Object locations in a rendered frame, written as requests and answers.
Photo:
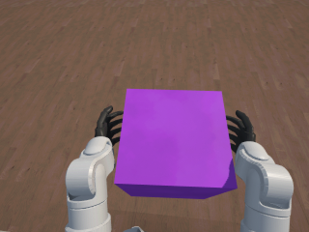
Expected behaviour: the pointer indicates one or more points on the left robot hand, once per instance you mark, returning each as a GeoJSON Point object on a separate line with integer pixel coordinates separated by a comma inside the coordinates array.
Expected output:
{"type": "Point", "coordinates": [104, 125]}

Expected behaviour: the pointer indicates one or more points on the right robot hand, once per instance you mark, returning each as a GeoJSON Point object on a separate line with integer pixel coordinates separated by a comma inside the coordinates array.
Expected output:
{"type": "Point", "coordinates": [244, 133]}

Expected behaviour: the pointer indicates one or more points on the robot left forearm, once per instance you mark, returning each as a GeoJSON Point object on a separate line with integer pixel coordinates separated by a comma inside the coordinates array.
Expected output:
{"type": "Point", "coordinates": [86, 187]}

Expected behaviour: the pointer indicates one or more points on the robot right forearm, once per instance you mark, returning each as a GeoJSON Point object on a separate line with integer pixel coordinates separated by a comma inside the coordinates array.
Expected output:
{"type": "Point", "coordinates": [269, 188]}

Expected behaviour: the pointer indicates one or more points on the carton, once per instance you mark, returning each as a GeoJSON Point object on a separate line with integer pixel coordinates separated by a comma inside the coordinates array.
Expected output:
{"type": "Point", "coordinates": [174, 144]}

